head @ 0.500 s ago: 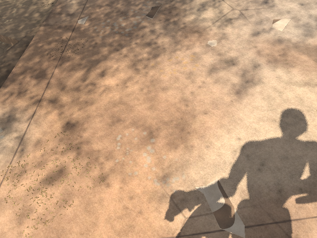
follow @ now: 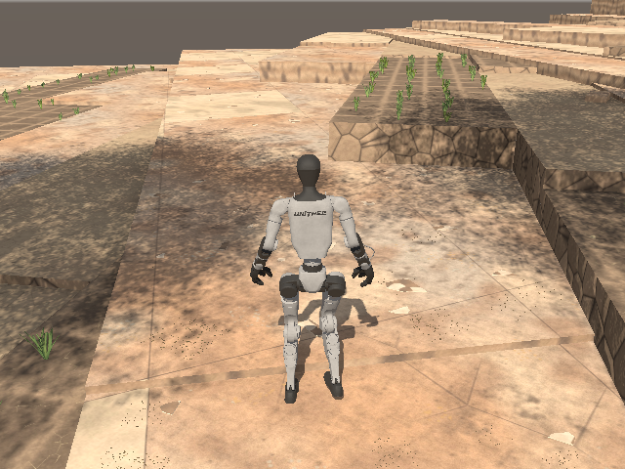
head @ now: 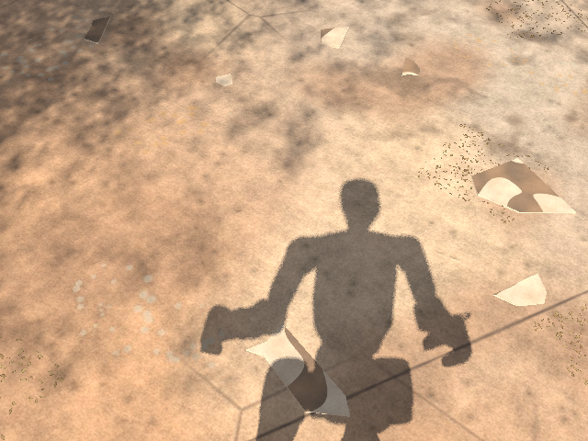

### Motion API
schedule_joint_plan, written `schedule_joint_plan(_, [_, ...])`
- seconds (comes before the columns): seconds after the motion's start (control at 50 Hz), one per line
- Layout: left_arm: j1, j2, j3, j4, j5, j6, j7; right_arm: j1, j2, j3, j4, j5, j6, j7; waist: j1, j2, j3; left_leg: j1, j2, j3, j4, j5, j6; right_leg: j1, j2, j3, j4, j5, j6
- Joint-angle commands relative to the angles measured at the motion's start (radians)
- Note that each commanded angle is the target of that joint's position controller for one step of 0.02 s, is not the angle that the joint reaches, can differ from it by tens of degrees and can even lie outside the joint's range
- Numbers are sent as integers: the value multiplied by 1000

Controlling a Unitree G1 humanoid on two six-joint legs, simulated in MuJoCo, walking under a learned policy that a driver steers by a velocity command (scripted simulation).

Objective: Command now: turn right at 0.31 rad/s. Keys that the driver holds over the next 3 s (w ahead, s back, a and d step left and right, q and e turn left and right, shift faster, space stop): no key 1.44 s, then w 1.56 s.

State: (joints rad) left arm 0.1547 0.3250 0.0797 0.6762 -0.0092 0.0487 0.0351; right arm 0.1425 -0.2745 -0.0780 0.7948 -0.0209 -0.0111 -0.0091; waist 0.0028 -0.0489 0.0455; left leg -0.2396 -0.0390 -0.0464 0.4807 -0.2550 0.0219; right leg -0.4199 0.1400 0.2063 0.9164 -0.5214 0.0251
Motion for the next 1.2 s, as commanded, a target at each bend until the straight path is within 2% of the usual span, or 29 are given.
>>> schedule_joint_plan(0.02, [84, 141, 54, -13, 3, -1, 10, -110, -107, -12, -90, 18, -18, -5, 43, 164, -51, 62, 288, -267, -156, 281, 186, -105, -43, 4, 317, -3, 56])
schedule_joint_plan(0.04, [80, 111, 45, -12, 3, 3, 10, -100, -96, -3, -83, 23, -17, -9, 34, 171, -46, 69, 270, -240, -150, 304, 186, -106, -41, 6, 324, 34, 70])
schedule_joint_plan(0.1, [16, 46, 18, -32, -5, -8, 6, -39, -82, 9, -56, 11, -13, -18, 1, 203, -64, 153, 228, -172, -141, 343, 190, -71, -75, -43, 93, 79, 89])
schedule_joint_plan(0.14, [2, 19, 1, -33, 3, -10, 2, -36, -105, 7, -50, 11, -6, -18, -11, 226, -89, 166, 227, -155, -124, 383, 186, 28, -125, -110, -97, 55, 98])
schedule_joint_plan(0.16, [-6, 13, -4, -32, 2, -12, 0, -25, -125, 2, -48, 13, -1, -16, -25, 236, -89, 153, 231, -157, -119, 407, 189, 76, -133, -145, -176, 36, 98])
schedule_joint_plan(0.18, [-4, 28, -2, -26, -4, -13, -1, -7, -144, -2, -42, 15, 5, -14, -36, 239, -89, 147, 239, -169, -112, 431, 193, 110, -129, -169, -238, 50, 96])
schedule_joint_plan(0.2, [15, 40, 2, -13, -7, -13, -1, 0, -152, -2, -38, 20, 8, -13, -32, 235, -88, 143, 241, -178, -102, 446, 191, 146, -127, -180, -316, 108, 90])
schedule_joint_plan(0.22, [49, 40, 3, 6, -6, -14, -2, -9, -146, 3, -35, 27, 9, -10, -10, 223, -84, 127, 234, -172, -87, 457, 177, 204, -126, -190, -443, 217, 74])
schedule_joint_plan(0.24, [69, 41, 2, 21, 2, -15, -3, 10, -131, 9, -22, 33, 6, -7, 4, 202, -74, 103, 223, -163, -82, 453, 148, 271, -128, -186, -585, 360, 52])
schedule_joint_plan(0.26, [71, 70, 5, 20, 12, -15, -1, 40, -113, 16, -13, 27, -6, -2, -2, 160, -90, 58, 209, -156, -79, 395, 96, 363, -167, -124, -609, 485, 24])
schedule_joint_plan(0.28, [82, 136, 16, 15, 20, -12, 6, 58, -96, 23, -17, 1, -23, 9, -34, 30, -130, -2, 155, -88, -34, 292, 39, 448, -254, -48, -518, 733, -14])
schedule_joint_plan(0.3, [62, 111, 11, 34, 23, -12, -5, 80, -66, 28, 1, 0, -29, 13, -57, -76, -144, 51, 88, -9, -65, 102, -15, 361, -257, -55, -482, 609, -72])
schedule_joint_plan(0.32, [36, 59, 1, 21, 21, -18, -18, 18, -90, 28, 6, -4, -27, 12, -18, -32, -102, 68, 72, 7, -47, 77, -50, 306, -231, -57, -504, 479, -82])
schedule_joint_plan(0.34, [41, 36, -7, 35, 30, -24, -22, -7, -87, 26, 11, 1, -23, 10, -10, -16, -79, 68, 69, 10, -41, 83, -57, 275, -222, -59, -519, 415, -73])
schedule_joint_plan(0.36, [39, 43, -7, 41, 31, -31, -23, -14, -80, 27, 18, 7, -15, 4, -10, -22, -50, 68, 71, 8, -35, 101, -55, 246, -211, -63, -525, 404, -64])
schedule_joint_plan(0.4, [48, 38, -12, 57, 27, -48, -24, 5, -83, 25, 34, 9, -3, -5, -17, -34, -19, 66, 75, 3, -38, 118, -53, 217, -208, -62, -529, 408, -55])
schedule_joint_plan(0.58, [65, 27, -25, 124, 21, -67, -23, 36, -90, 20, 136, 13, 5, -21, -18, 19, -9, 86, 81, 1, -52, 137, -73, 209, -195, -67, -536, 409, -58])
schedule_joint_plan(0.86, [104, 11, -38, 234, 15, -65, -20, 84, -86, 24, 244, 18, 12, -37, -16, 35, -16, 87, 83, 9, -61, 161, -76, 229, -167, -104, -534, 469, -57])
schedule_joint_plan(1.2, [153, -5, -52, 319, 11, -61, -12, 139, -52, 36, 302, 19, 18, -44, -13, 47, 7, 70, 75, 19, -68, 148, -71, 211, -149, -129, -538, 430, -50])
